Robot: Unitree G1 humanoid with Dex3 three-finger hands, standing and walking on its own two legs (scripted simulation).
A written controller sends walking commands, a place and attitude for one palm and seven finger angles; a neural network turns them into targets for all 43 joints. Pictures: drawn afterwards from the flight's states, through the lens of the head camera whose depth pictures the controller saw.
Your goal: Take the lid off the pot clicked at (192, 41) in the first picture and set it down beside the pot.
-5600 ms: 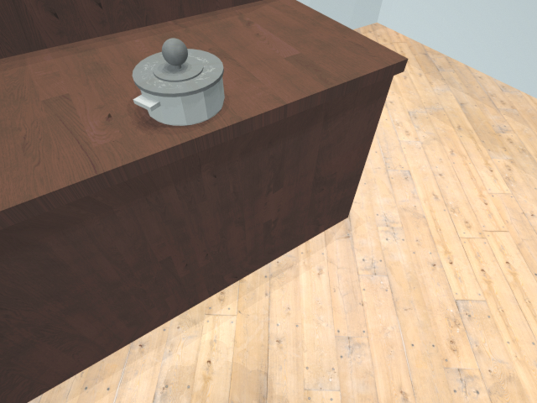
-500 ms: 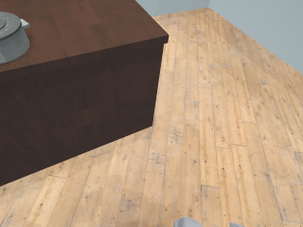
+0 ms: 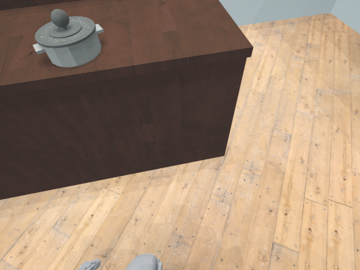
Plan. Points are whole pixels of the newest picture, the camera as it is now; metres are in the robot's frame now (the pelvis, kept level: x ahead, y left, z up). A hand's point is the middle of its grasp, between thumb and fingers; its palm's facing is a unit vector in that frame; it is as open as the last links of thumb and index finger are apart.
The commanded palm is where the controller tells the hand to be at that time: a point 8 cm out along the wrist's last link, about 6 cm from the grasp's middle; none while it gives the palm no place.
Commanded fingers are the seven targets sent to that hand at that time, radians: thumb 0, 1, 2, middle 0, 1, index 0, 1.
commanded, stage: turn to face it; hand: left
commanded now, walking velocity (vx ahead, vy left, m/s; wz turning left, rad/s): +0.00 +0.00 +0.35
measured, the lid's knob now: (60, 18) +0.81 +0.42 +0.15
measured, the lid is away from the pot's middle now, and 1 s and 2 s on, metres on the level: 0.00 0.00 0.00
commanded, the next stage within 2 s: take the last steps up to it in 0.28 s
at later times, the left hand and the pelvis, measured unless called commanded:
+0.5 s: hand out of the picture +0.03 +0.24 -0.16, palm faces +0.19 -0.95 -0.26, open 7.4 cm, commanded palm none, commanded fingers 0.00 0.90 0.90 -0.20 -0.30 -0.20 -0.30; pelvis +0.01 +0.02 +0.00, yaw +9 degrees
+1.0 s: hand out of the picture -0.02 +0.21 -0.17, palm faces +0.36 -0.91 -0.18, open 7.4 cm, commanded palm none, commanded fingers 0.00 0.90 0.90 -0.20 -0.30 -0.20 -0.30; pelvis +0.11 +0.08 -0.01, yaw +15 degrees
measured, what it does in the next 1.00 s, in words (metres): walks ahead, turning left: left foot, then right foot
